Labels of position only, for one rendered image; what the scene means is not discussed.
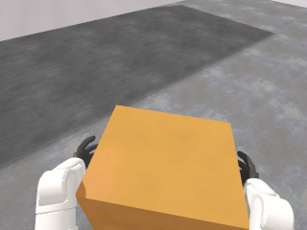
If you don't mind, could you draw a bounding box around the robot right hand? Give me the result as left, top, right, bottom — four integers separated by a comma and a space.
237, 150, 259, 187

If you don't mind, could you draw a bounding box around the robot left forearm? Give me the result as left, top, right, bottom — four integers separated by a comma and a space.
35, 157, 86, 230

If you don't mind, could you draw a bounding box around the carton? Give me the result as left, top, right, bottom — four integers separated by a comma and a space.
75, 105, 249, 230

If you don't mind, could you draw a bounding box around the robot right forearm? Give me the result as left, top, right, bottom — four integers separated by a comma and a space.
243, 178, 295, 230

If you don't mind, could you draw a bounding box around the robot left hand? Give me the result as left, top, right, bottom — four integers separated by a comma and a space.
73, 135, 99, 170

